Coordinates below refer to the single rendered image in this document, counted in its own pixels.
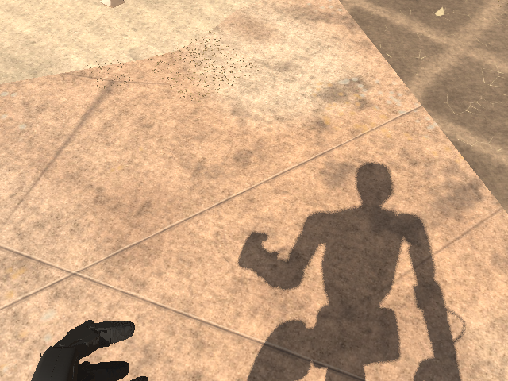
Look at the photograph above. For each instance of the left robot hand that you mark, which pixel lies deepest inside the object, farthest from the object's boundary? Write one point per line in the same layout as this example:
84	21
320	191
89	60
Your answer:
61	362

